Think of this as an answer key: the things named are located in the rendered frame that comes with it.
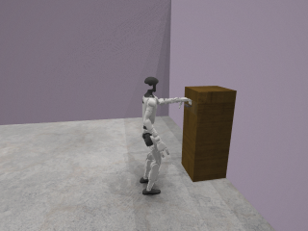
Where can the robot right upper arm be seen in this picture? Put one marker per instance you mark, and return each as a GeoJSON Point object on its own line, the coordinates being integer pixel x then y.
{"type": "Point", "coordinates": [150, 105]}

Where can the left robot foot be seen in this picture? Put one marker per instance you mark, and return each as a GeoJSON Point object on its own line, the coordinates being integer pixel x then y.
{"type": "Point", "coordinates": [144, 180]}

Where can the robot left hand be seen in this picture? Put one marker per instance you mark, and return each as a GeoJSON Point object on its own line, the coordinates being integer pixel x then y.
{"type": "Point", "coordinates": [184, 99]}

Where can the robot right hand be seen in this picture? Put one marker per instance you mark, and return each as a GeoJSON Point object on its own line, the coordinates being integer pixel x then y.
{"type": "Point", "coordinates": [162, 147]}

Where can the left robot forearm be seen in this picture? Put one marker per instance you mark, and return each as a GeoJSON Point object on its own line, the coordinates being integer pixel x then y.
{"type": "Point", "coordinates": [172, 100]}

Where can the humanoid robot torso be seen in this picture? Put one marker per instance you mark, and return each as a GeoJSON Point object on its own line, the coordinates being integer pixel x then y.
{"type": "Point", "coordinates": [152, 118]}

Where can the cabinet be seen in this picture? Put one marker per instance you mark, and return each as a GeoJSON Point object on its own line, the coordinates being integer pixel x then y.
{"type": "Point", "coordinates": [207, 135]}

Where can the right robot forearm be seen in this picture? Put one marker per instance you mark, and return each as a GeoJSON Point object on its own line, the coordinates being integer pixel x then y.
{"type": "Point", "coordinates": [150, 128]}

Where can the robot left upper arm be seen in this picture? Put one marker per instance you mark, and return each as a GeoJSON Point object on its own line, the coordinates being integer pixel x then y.
{"type": "Point", "coordinates": [160, 101]}

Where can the drawer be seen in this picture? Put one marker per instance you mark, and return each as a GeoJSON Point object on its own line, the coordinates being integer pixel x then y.
{"type": "Point", "coordinates": [193, 107]}

